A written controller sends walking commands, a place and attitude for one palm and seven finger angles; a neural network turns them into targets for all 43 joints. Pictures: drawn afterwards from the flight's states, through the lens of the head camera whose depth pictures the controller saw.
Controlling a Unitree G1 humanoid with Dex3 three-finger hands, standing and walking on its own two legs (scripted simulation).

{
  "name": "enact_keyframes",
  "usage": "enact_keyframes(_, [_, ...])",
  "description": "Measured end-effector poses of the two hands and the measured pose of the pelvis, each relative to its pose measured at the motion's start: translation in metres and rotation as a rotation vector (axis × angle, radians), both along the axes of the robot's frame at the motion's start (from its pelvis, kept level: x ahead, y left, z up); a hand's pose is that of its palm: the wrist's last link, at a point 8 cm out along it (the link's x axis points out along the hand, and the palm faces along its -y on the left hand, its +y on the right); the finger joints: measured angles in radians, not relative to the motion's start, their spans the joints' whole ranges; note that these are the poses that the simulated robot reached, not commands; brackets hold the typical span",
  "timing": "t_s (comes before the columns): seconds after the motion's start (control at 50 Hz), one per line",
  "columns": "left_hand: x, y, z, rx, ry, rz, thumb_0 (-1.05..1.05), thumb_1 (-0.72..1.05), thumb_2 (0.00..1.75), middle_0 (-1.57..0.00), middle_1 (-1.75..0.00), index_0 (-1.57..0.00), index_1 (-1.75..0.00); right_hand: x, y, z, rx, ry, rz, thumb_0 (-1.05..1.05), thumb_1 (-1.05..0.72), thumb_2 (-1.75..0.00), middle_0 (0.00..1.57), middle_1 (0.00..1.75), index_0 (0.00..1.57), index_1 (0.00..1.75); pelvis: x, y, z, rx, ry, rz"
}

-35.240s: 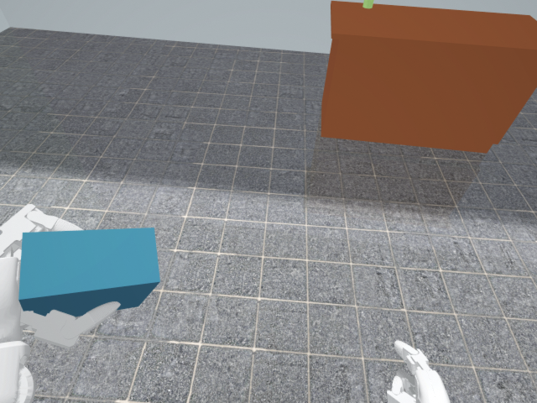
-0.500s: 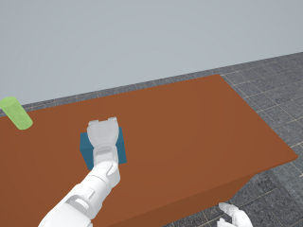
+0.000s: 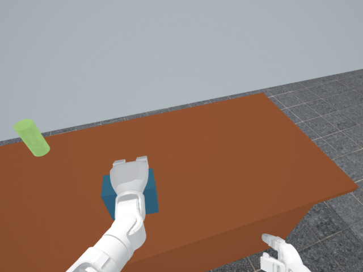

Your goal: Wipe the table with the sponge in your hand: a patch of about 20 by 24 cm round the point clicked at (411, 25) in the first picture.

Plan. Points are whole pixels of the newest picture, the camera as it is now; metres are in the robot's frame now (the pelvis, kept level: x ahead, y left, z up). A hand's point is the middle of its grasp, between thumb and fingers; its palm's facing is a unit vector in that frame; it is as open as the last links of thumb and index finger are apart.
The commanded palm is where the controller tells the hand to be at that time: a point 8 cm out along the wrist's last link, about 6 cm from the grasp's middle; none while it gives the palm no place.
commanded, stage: wipe back along the third lane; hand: left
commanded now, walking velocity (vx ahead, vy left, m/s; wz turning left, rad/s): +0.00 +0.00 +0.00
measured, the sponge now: (133, 198) +0.31 +0.17 -0.05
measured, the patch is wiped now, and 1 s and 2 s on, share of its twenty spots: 1.00 1.00 1.00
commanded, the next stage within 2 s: slide back across to the middle lane in 1.08 s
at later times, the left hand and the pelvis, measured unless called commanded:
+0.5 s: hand (137, 194) +0.30 +0.15 -0.01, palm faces -0.03 -0.04 -1.00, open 10.4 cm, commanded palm +0.25 +0.13 +0.02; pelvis -0.01 -0.01 +0.00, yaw +0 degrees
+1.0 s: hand (136, 194) +0.30 +0.15 -0.01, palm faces -0.02 -0.06 -1.00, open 10.4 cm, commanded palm +0.25 +0.13 +0.02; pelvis -0.01 +0.00 +0.00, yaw -1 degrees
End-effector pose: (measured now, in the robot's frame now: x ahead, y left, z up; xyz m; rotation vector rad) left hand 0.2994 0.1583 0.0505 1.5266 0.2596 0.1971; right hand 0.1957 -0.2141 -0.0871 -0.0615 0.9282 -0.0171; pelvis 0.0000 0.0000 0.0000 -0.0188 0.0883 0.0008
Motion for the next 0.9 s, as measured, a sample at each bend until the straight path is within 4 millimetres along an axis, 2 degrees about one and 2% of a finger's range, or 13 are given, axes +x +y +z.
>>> enact_keyframes(0.26, [-0.015, -0.011, -0.002, 0.004, -0.004, -0.005, 0.0, -0.48, 1.07, -0.62, -1.39, -0.64, -1.38, -0.001, 0.001, -0.001, 0.022, -0.021, 0.019, 0.01, -0.91, -0.9, 0.2, 0.3, 0.2, 0.3, -0.008, -0.007, -0.002, 0.005, -0.013, 0.002])
enact_keyframes(0.64, [-0.017, -0.011, -0.003, -0.005, -0.007, -0.001, 0.0, -0.49, 1.07, -0.63, -1.38, -0.65, -1.37, -0.009, -0.017, -0.004, -0.003, -0.005, -0.017, 0.01, -0.91, -0.9, 0.2, 0.3, 0.2, 0.3, -0.006, -0.011, -0.003, 0.01, -0.009, -0.008])
enact_keyframes(0.9, [-0.017, -0.009, -0.003, -0.021, -0.01, 0.0, 0.0, -0.49, 1.06, -0.64, -1.37, -0.65, -1.37, -0.001, -0.01, 0.001, -0.004, -0.034, -0.012, 0.01, -0.91, -0.9, 0.2, 0.3, 0.2, 0.3, -0.005, -0.007, -0.003, 0.009, -0.007, -0.014])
